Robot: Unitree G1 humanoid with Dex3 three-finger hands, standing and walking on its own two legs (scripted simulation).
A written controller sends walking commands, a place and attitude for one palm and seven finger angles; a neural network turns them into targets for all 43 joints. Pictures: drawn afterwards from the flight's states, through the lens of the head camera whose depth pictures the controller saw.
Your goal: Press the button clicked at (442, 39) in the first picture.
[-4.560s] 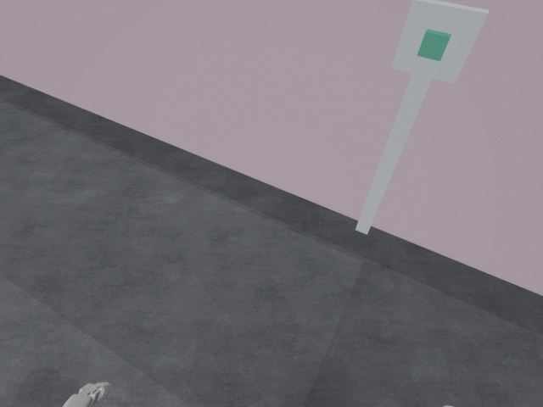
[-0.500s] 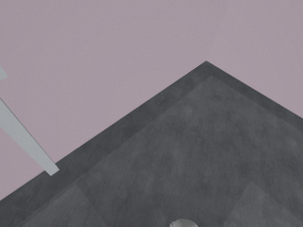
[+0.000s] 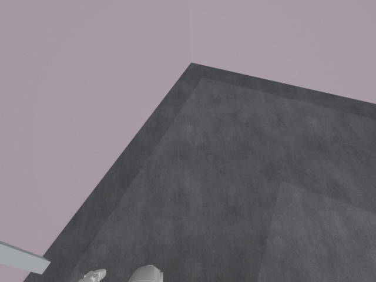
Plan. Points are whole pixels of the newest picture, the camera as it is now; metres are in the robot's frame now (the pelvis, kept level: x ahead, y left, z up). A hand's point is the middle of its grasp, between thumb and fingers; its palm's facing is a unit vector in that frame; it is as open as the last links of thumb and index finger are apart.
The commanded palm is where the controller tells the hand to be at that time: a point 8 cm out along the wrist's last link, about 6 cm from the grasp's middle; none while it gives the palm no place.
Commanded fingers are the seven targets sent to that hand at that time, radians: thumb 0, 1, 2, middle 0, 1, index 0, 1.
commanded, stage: walk to a spot facing it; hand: left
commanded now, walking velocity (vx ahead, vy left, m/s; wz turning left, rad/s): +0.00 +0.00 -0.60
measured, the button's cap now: out of the picture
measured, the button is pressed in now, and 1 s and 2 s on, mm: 0 0 0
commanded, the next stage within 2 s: turn to face it in 1.18 s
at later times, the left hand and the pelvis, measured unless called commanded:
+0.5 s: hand out of the picture +0.08 +0.27 -0.18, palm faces -0.22 -0.95 -0.20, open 7.4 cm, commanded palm none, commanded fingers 0.00 0.90 0.90 -0.20 -0.30 -0.20 -0.30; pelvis -0.02 +0.08 +0.00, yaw -19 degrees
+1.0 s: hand out of the picture +0.13 +0.11 -0.14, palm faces -0.55 -0.79 -0.26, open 7.4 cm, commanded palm none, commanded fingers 0.00 0.90 0.90 -0.20 -0.30 -0.20 -0.30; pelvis -0.03 -0.01 +0.00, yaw -36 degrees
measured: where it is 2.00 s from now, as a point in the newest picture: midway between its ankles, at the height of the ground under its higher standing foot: outside the picture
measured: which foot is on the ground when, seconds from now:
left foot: up 0.00-0.22, down 0.24-0.80, up 0.82-1.00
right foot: down 0.00-0.26, up 0.28-0.78, down 0.80-1.00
